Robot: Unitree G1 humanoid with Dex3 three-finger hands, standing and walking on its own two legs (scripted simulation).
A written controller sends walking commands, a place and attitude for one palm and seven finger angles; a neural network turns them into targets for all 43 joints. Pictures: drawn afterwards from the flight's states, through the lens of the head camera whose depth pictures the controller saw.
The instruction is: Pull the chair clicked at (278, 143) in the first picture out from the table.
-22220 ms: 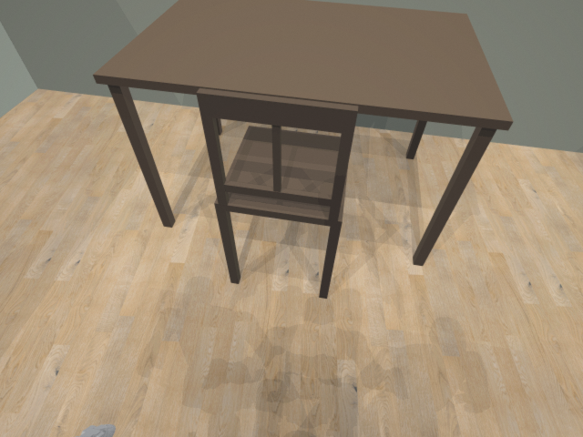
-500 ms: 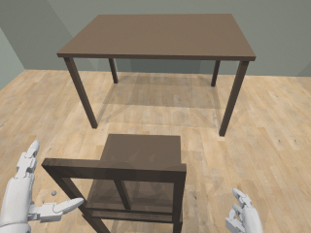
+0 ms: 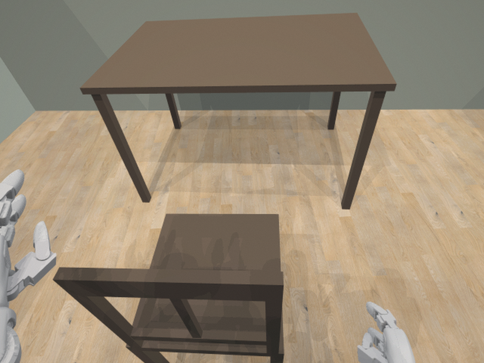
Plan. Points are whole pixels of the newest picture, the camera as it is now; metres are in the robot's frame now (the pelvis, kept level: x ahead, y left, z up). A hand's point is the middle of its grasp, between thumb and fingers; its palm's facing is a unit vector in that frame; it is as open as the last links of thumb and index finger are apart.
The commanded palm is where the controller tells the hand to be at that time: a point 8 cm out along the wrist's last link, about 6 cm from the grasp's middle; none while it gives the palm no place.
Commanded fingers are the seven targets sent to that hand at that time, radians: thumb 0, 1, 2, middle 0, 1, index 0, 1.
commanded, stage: draw the hand back to the body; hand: left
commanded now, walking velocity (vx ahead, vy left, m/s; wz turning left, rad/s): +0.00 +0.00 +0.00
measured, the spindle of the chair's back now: (187, 316) +0.23 +0.15 -0.11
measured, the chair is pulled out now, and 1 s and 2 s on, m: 0.61 0.61 0.61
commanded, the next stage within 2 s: step back with the hand held close in 0.24 s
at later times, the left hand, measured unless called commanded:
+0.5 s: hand (46, 257) +0.19 +0.27 +0.16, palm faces +0.46 -0.76 -0.45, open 7.4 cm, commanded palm +0.13 +0.30 +0.18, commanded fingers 0.00 0.90 0.90 -0.20 -0.30 -0.20 -0.30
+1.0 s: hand (12, 319) +0.12 +0.27 +0.15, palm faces +0.43 -0.77 -0.48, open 7.4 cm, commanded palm +0.06 +0.31 +0.18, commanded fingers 0.00 0.90 0.90 -0.20 -0.30 -0.20 -0.30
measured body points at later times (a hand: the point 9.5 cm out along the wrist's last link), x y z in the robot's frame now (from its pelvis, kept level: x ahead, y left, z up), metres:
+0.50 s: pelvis -0.01 +0.01 +0.00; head -0.01 -0.03 +0.45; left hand +0.16 +0.31 +0.19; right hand +0.18 -0.22 -0.09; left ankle -0.04 +0.14 -0.74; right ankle -0.02 -0.12 -0.74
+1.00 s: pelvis -0.08 +0.01 +0.00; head -0.07 +0.00 +0.44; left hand +0.09 +0.31 +0.18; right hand +0.09 -0.23 -0.09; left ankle -0.04 +0.14 -0.74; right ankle -0.02 -0.12 -0.74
